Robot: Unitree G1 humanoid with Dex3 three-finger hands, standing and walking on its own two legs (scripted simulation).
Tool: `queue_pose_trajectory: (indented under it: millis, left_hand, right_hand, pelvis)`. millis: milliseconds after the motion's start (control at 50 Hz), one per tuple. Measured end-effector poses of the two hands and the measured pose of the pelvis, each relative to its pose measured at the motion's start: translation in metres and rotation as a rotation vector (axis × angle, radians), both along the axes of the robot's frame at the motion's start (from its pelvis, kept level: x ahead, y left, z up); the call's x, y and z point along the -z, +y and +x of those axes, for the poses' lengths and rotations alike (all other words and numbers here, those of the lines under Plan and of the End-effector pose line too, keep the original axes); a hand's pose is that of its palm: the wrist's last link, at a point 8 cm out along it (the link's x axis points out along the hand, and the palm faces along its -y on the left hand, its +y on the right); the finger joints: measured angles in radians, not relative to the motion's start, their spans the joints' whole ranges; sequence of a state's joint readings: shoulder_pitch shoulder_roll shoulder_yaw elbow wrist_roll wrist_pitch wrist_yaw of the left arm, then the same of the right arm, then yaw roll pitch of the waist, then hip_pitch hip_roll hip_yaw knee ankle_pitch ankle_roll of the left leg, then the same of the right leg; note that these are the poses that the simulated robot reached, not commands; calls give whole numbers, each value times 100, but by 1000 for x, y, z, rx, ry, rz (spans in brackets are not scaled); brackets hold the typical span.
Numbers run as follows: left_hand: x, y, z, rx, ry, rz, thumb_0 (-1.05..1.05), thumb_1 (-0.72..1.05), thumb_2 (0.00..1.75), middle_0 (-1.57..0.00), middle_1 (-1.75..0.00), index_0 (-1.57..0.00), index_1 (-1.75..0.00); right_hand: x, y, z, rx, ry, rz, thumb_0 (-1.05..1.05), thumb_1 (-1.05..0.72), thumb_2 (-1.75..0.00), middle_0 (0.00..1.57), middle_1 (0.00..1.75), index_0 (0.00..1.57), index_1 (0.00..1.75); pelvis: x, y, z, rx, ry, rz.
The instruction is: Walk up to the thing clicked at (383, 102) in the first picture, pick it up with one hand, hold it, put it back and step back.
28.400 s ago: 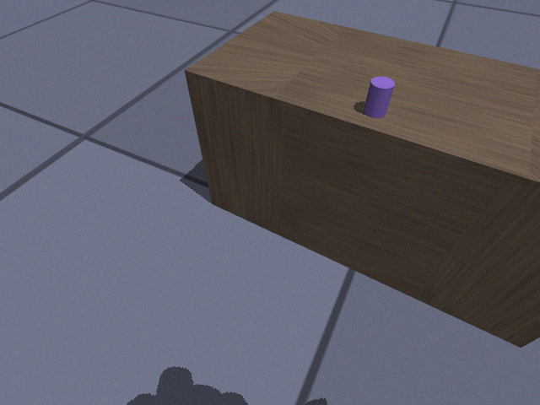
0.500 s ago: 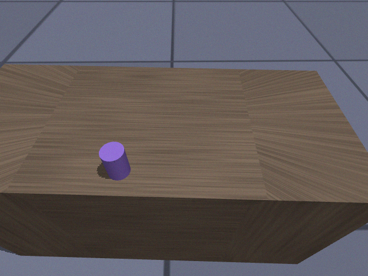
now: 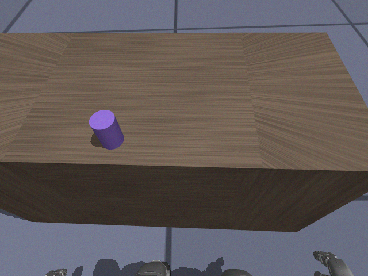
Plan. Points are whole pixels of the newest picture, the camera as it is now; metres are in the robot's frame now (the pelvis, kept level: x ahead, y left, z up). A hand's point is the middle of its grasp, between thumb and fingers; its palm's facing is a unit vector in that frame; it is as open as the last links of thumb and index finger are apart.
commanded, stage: step back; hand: left
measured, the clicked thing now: (107, 130) +0.46 +0.23 -0.02
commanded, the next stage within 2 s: none
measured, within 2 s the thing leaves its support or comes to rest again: neither
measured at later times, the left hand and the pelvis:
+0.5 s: hand out of the picture -0.02 +0.29 -0.16, palm faces +0.11 -0.92 -0.39, open 7.4 cm; pelvis -0.12 +0.01 -0.02, yaw +8 degrees
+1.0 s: hand out of the picture -0.21 +0.30 -0.15, palm faces -0.03 -0.91 -0.40, open 7.4 cm; pelvis -0.26 +0.02 -0.01, yaw -2 degrees
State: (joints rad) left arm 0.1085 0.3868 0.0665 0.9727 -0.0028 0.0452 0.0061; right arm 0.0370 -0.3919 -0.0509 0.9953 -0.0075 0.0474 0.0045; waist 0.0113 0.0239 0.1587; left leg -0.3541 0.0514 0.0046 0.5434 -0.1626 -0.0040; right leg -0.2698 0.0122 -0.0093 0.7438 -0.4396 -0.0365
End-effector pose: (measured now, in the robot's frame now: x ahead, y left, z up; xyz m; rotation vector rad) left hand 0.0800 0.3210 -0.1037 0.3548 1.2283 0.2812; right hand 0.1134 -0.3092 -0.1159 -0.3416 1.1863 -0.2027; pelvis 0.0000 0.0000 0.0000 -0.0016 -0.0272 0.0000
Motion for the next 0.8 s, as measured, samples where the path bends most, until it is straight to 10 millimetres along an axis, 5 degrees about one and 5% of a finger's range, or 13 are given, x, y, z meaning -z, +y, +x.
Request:
queue_pose_trajectory:
  millis: [140,300,520,660,800]
  left_hand:
    - [-5,-24,-54,-10,54,21,1,91,90,-20,-30,-20,-30]
    - [-11,-28,-64,-30,-59,20,1,90,90,-20,-30,-20,-30]
    - [22,18,-120,-51,-128,-20,1,90,90,-20,-30,-20,-30]
    - [14,40,-171,-86,-75,-23,1,91,90,-20,-30,-20,-30]
    - [14,43,-233,-44,33,-23,1,91,90,-20,-30,-20,-30]
  right_hand:
    - [14,-18,-15,-11,-5,15,0,-91,-90,20,30,20,30]
    - [17,-17,-67,-84,124,-8,0,-91,-90,20,30,20,30]
    - [2,21,-100,-152,34,-59,0,-91,-90,20,30,20,30]
    - [-28,43,-137,-135,3,-68,0,-90,-90,20,30,21,30]
    - [-32,54,-159,-108,-92,-46,0,-90,-90,21,30,21,30]
  pelvis:
    - [3,-17,-27,-16,-6,18]
    - [0,-18,-54,-78,13,18]
    - [18,17,-122,-127,-14,11]
    - [-1,31,-155,-96,-4,-36]
    - [-4,36,-194,-30,-2,-33]
